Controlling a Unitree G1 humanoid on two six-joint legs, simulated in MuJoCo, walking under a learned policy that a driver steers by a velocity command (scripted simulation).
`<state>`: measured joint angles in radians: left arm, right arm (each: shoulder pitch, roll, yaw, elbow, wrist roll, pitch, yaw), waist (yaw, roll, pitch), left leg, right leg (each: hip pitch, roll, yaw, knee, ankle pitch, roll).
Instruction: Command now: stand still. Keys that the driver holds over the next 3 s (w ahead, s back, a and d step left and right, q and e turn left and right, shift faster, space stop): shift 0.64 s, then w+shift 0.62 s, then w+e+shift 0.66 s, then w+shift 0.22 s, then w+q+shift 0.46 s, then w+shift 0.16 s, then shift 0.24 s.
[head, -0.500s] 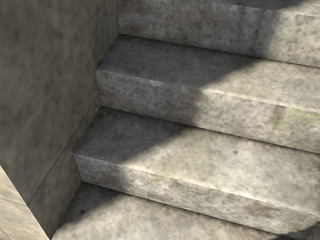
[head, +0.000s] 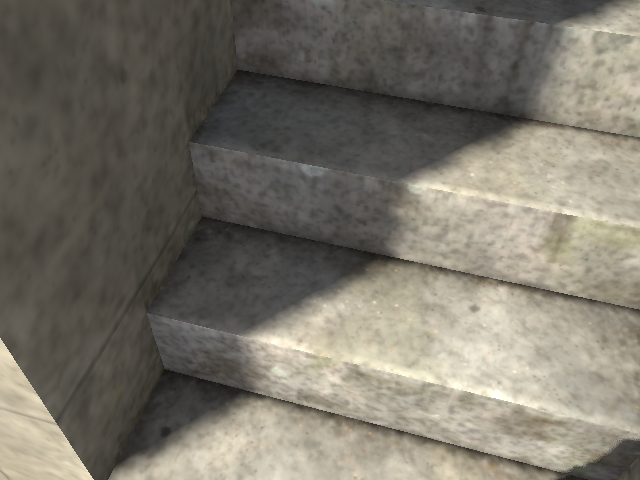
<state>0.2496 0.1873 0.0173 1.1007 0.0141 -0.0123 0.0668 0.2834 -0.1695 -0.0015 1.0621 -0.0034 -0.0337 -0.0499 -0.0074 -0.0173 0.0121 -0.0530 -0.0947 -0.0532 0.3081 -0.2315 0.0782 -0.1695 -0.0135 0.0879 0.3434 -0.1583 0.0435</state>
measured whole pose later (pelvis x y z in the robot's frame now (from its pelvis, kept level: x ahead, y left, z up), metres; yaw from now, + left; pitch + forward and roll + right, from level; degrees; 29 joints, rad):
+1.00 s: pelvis +0.08 -0.03 -0.01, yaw +1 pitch +1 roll +0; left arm 0.16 0.19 0.05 0.92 0.04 -0.10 0.05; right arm 0.41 -0.20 -0.06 1.06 0.01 -0.10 -0.02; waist 0.02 0.04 -0.03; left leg -0.12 -0.08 -0.07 0.63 -0.38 0.11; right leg -0.26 0.00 -0.08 0.47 -0.22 -0.08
